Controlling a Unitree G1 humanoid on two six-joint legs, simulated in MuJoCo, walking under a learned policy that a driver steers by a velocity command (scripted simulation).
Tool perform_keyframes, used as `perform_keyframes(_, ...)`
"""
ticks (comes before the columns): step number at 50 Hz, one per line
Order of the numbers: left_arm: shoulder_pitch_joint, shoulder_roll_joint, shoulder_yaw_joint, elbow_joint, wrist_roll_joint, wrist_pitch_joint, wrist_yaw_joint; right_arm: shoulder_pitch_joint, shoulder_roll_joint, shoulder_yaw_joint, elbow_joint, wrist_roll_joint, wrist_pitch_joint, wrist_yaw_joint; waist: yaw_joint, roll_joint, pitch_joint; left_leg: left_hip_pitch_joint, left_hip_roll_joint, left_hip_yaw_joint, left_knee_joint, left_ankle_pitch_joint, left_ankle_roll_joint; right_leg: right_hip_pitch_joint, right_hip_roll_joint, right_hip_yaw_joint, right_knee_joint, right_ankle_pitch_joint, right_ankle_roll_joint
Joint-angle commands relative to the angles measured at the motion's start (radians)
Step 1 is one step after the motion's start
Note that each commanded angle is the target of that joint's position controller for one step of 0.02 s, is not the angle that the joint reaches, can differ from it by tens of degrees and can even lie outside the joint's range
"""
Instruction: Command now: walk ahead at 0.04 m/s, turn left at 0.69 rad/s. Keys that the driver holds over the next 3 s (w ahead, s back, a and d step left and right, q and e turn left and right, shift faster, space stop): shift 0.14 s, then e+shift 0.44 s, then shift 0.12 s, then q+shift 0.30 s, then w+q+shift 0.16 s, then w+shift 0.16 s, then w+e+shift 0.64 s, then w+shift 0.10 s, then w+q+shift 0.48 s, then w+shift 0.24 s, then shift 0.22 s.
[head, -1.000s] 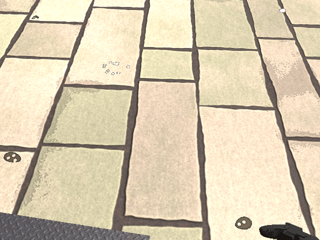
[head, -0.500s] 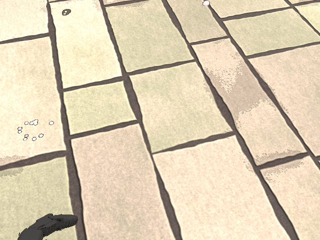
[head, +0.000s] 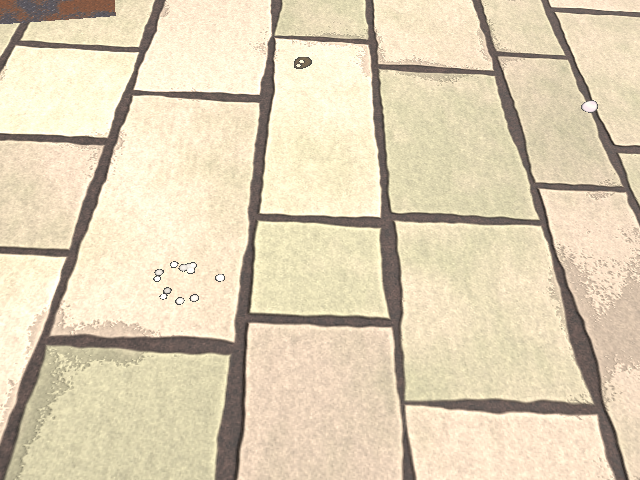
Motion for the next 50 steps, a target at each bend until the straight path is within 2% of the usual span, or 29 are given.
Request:
perform_keyframes(1,0.045,0.047,0.019,-0.049,0.017,0.009,-0.006,0.131,-0.240,-0.076,-0.050,-0.015,-0.009,-0.012,0.006,0.330,-0.043,0.265,0.221,-0.409,-0.305,0.445,0.182,-0.262,0.005,-0.019,0.375,-0.367,0.035)
perform_keyframes(2,-0.083,0.060,0.020,-0.105,0.033,0.003,-0.002,0.129,-0.273,-0.071,-0.079,-0.052,-0.030,-0.007,-0.041,0.329,-0.073,0.222,0.308,-0.598,-0.377,0.452,0.329,-0.391,0.116,0.162,0.573,-0.488,0.039)
perform_keyframes(3,-0.100,0.085,0.028,-0.107,0.018,0.003,0.000,0.096,-0.241,-0.065,-0.085,-0.063,-0.052,-0.003,-0.032,0.220,-0.096,0.219,0.277,-0.527,-0.387,0.362,0.307,-0.406,0.085,0.229,0.649,-0.419,0.017)
perform_keyframes(4,-0.065,0.102,0.037,-0.086,0.006,0.006,0.004,0.034,-0.209,-0.059,-0.096,-0.044,-0.064,-0.008,0.004,0.165,-0.098,0.220,0.227,-0.441,-0.366,0.320,0.242,-0.404,0.060,0.245,0.651,-0.318,0.003)
perform_keyframes(5,-0.031,0.108,0.043,-0.053,0.009,0.010,0.012,-0.014,-0.164,-0.046,-0.107,-0.023,-0.063,-0.013,0.021,0.117,-0.117,0.227,0.193,-0.382,-0.345,0.291,0.191,-0.387,0.041,0.248,0.649,-0.256,0.006)
perform_keyframes(6,-0.021,0.111,0.046,-0.044,0.015,0.013,0.015,-0.036,-0.139,-0.035,-0.112,-0.012,-0.061,-0.020,0.028,0.128,-0.127,0.210,0.174,-0.344,-0.336,0.327,0.175,-0.352,0.039,0.240,0.662,-0.211,0.016)
perform_keyframes(7,-0.014,0.105,0.047,-0.040,0.012,0.012,0.012,-0.028,-0.118,-0.024,-0.112,-0.015,-0.059,-0.024,0.032,0.135,-0.145,0.207,0.155,-0.317,-0.332,0.369,0.173,-0.316,0.046,0.235,0.688,-0.181,0.024)
perform_keyframes(9,0.029,0.080,0.040,-0.011,-0.002,0.012,0.007,-0.032,-0.055,0.003,-0.104,-0.031,-0.066,-0.030,0.037,0.115,-0.173,0.242,0.141,-0.238,-0.332,0.415,0.173,-0.271,0.038,0.234,0.668,-0.122,0.039)
perform_keyframes(11,0.044,0.042,0.024,0.015,-0.007,0.014,0.000,-0.029,0.001,0.026,-0.074,-0.042,-0.074,-0.032,0.029,0.109,-0.156,0.255,0.127,-0.174,-0.343,0.373,0.164,-0.213,0.016,0.258,0.514,-0.080,0.055)
perform_keyframes(13,0.009,0.050,0.019,0.002,-0.011,0.015,-0.010,-0.031,-0.045,0.014,-0.055,-0.050,-0.072,-0.038,0.002,0.139,-0.109,0.243,0.138,-0.157,-0.363,0.292,0.169,-0.164,0.016,0.259,0.393,-0.091,0.070)
perform_keyframes(15,-0.016,0.104,0.030,-0.029,-0.017,0.017,-0.017,-0.023,-0.126,-0.012,-0.045,-0.045,-0.058,-0.046,-0.024,0.147,-0.069,0.266,0.191,-0.195,-0.375,0.260,0.206,-0.195,0.021,0.234,0.393,-0.167,0.080)
perform_keyframes(16,-0.011,0.117,0.034,-0.038,-0.022,0.018,-0.018,-0.019,-0.140,-0.019,-0.042,-0.040,-0.051,-0.049,-0.031,0.136,-0.056,0.288,0.219,-0.216,-0.378,0.258,0.224,-0.225,0.014,0.232,0.410,-0.200,0.083)
perform_keyframes(21,0.032,0.084,0.037,-0.056,-0.023,0.030,-0.022,-0.075,-0.108,-0.026,-0.048,-0.035,-0.043,-0.056,-0.022,0.094,-0.045,0.338,0.265,-0.174,-0.369,0.355,0.249,-0.271,-0.031,0.206,0.451,-0.260,0.091)
perform_keyframes(26,0.047,0.061,0.035,-0.089,-0.026,0.037,-0.049,-0.120,-0.121,-0.041,-0.057,-0.036,-0.036,-0.047,-0.003,0.109,-0.101,0.348,0.263,-0.036,-0.330,0.521,0.235,-0.165,-0.022,0.130,0.340,-0.236,0.061)
perform_keyframes(29,0.056,0.070,0.041,-0.112,-0.030,0.050,-0.074,-0.135,-0.139,-0.051,-0.061,-0.018,-0.036,-0.037,0.012,0.133,-0.122,0.352,0.280,0.021,-0.286,0.534,0.202,-0.090,-0.007,0.091,0.229,-0.202,0.022)
perform_keyframes(31,0.109,0.069,0.047,-0.104,-0.023,0.058,-0.082,-0.147,-0.144,-0.054,-0.052,0.007,-0.036,-0.029,0.054,0.124,-0.133,0.300,0.259,0.063,-0.200,0.490,0.147,0.044,0.030,0.067,0.038,-0.084,-0.024)
perform_keyframes(32,0.154,0.097,0.059,-0.092,-0.016,0.058,-0.072,-0.097,-0.124,-0.051,-0.025,0.013,-0.037,-0.020,0.068,0.076,-0.139,0.222,0.215,0.105,-0.110,0.375,0.080,0.166,0.050,0.100,-0.082,0.068,-0.064)
perform_keyframes(33,0.208,0.206,0.088,-0.089,-0.011,0.053,-0.050,-0.088,-0.080,-0.038,-0.032,-0.014,-0.042,-0.011,0.063,-0.135,-0.155,-0.015,0.115,0.181,0.129,0.075,-0.015,0.369,-0.112,0.346,-0.133,0.440,-0.142)
perform_keyframes(34,0.204,0.294,0.095,-0.112,0.019,0.037,-0.042,-0.158,-0.042,-0.021,-0.092,-0.047,-0.046,-0.010,0.060,-0.323,-0.180,-0.292,-0.036,0.133,0.377,-0.432,-0.088,0.445,-0.362,0.657,-0.101,0.773,-0.352)
perform_keyframes(35,0.212,0.236,0.079,-0.125,0.041,0.013,-0.049,-0.215,-0.094,-0.036,-0.089,-0.029,-0.046,-0.013,0.119,-0.151,-0.249,-0.299,-0.029,-0.023,0.526,-0.439,-0.085,0.403,-0.357,0.613,-0.129,0.668,-0.405)
perform_keyframes(36,0.147,0.194,0.061,-0.123,0.038,-0.005,-0.047,-0.197,-0.106,-0.040,-0.069,0.001,-0.041,-0.014,0.079,-0.110,-0.200,-0.301,-0.004,-0.042,0.538,-0.348,-0.067,0.355,-0.300,0.485,-0.141,0.560,-0.347)
perform_keyframes(37,0.073,0.141,0.046,-0.124,0.022,-0.013,-0.040,-0.151,-0.095,-0.039,-0.029,0.005,-0.035,-0.020,0.042,-0.080,-0.169,-0.288,0.013,-0.052,0.490,-0.262,-0.062,0.321,-0.231,0.398,-0.145,0.449,-0.278)
perform_keyframes(38,0.026,0.066,0.018,-0.117,0.009,-0.018,-0.035,-0.113,-0.095,-0.039,0.004,-0.005,-0.028,-0.025,0.019,-0.088,-0.149,-0.250,0.026,-0.062,0.443,-0.183,-0.070,0.287,-0.198,0.337,-0.151,0.430,-0.236)
perform_keyframes(39,0.016,0.024,-0.001,-0.098,0.017,-0.023,-0.029,-0.066,-0.083,-0.037,0.037,-0.009,-0.023,-0.024,0.000,-0.109,-0.146,-0.161,0.015,-0.065,0.432,-0.112,-0.079,0.228,-0.170,0.272,-0.158,0.460,-0.222)
perform_keyframes(40,0.021,0.016,-0.007,-0.084,0.033,-0.028,-0.027,-0.039,-0.081,-0.038,0.057,-0.001,-0.021,-0.022,-0.003,-0.118,-0.138,-0.113,-0.005,-0.077,0.421,-0.074,-0.086,0.202,-0.158,0.227,-0.170,0.465,-0.218)
perform_keyframes(41,0.017,0.034,-0.003,-0.079,0.044,-0.031,-0.022,-0.044,-0.089,-0.040,0.056,0.009,-0.021,-0.023,0.003,-0.120,-0.118,-0.104,-0.020,-0.092,0.393,-0.057,-0.091,0.196,-0.158,0.199,-0.180,0.448,-0.215)
perform_keyframes(43,0.016,0.106,0.016,-0.075,0.041,-0.022,-0.005,-0.087,-0.119,-0.045,0.027,0.016,-0.020,-0.027,0.024,-0.122,-0.074,-0.167,-0.029,-0.079,0.363,-0.058,-0.101,0.235,-0.190,0.202,-0.201,0.395,-0.224)
perform_keyframes(44,0.023,0.120,0.020,-0.071,0.036,-0.014,0.003,-0.092,-0.124,-0.047,0.018,0.017,-0.017,-0.027,0.032,-0.115,-0.062,-0.201,-0.022,-0.078,0.363,-0.067,-0.108,0.261,-0.215,0.215,-0.211,0.360,-0.232)
perform_keyframes(50,-0.012,0.095,0.021,-0.078,0.036,0.002,0.018,-0.075,-0.089,-0.046,-0.028,0.012,0.003,-0.017,0.039,-0.092,-0.007,-0.272,0.047,-0.040,0.347,-0.077,-0.125,0.282,-0.264,0.168,-0.257,0.198,-0.244)
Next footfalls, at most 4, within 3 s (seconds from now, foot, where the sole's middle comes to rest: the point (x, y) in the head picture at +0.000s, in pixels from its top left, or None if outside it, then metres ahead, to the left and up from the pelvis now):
0.64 right None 0.03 -0.13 -0.76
1.40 left None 0.28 0.17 -0.76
1.90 right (288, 382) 0.69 0.05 -0.76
2.36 left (311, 221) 1.16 -0.01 -0.76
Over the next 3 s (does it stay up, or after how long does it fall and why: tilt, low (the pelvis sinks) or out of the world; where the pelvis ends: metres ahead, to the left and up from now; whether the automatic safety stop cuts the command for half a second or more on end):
stays up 1.53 -0.14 0.01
